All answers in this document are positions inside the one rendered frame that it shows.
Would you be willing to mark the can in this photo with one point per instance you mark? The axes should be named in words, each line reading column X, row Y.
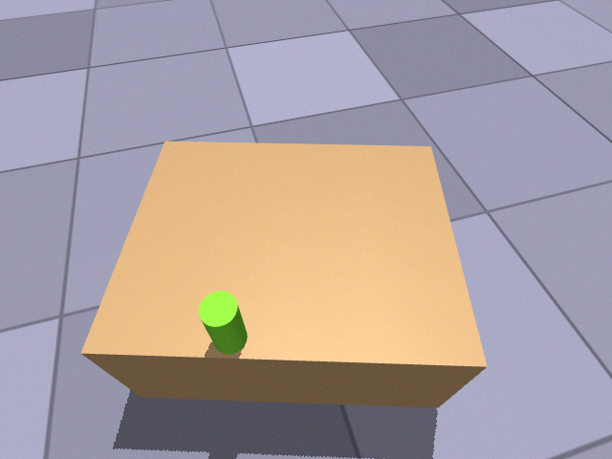
column 221, row 316

